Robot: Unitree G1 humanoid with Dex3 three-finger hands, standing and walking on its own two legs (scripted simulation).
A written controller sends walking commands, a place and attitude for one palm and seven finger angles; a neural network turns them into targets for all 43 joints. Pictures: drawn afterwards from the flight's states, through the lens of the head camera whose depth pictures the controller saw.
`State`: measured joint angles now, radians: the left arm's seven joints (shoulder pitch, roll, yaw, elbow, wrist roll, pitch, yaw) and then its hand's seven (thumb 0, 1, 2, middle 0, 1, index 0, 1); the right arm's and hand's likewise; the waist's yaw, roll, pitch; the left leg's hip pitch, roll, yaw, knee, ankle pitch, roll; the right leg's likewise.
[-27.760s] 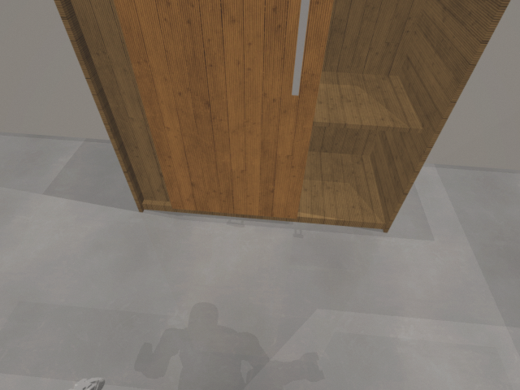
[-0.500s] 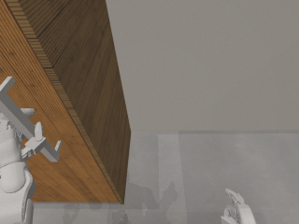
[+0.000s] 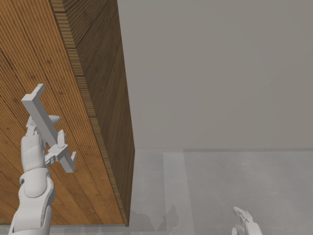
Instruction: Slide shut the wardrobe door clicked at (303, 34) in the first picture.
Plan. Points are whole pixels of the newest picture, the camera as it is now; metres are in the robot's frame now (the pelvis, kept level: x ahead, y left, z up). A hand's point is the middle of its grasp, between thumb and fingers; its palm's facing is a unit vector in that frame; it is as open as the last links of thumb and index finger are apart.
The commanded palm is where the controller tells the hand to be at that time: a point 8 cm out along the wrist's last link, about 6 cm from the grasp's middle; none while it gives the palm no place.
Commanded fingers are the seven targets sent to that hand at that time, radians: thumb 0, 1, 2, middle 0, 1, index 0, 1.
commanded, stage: stop walking and hold the door there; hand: left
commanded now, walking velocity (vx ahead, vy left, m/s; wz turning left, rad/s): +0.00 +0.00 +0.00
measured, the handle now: (57, 134) +0.32 +0.29 +0.10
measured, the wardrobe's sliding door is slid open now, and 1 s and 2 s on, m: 0.00 0.00 0.00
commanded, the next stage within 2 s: none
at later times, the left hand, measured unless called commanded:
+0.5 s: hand (62, 145) +0.28 +0.26 +0.11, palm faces +0.49 -0.85 -0.20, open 6.2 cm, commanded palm +0.24 +0.26 +0.11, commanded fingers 0.00 0.90 0.90 -0.45 -1.40 -0.45 -1.40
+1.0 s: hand (59, 149) +0.27 +0.26 +0.11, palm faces +0.30 -0.93 -0.20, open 6.4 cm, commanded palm +0.24 +0.26 +0.11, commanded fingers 0.00 0.90 0.90 -0.45 -1.40 -0.45 -1.40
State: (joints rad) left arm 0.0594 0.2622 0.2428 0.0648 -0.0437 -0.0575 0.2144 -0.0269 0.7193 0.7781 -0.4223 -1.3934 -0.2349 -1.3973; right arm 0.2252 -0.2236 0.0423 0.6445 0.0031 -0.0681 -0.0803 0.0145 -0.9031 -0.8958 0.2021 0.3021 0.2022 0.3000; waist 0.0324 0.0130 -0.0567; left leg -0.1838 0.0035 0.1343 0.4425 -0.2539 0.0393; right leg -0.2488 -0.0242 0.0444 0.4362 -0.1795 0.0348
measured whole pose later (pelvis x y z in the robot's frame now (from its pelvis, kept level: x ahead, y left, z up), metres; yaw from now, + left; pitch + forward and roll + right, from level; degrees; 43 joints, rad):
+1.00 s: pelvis -0.06 +0.07 +0.00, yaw -1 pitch +0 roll -2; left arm -0.13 0.24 0.08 0.04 -0.03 -0.03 0.22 -0.02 0.75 0.78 -0.38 -1.37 -0.16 -1.37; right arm 0.12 -0.21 0.04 0.63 0.01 -0.02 -0.05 0.01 -0.91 -0.90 0.20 0.30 0.20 0.30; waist 0.04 0.05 0.07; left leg -0.28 -0.05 0.18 0.42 -0.15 0.15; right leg -0.40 -0.04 -0.04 1.00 -0.51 0.03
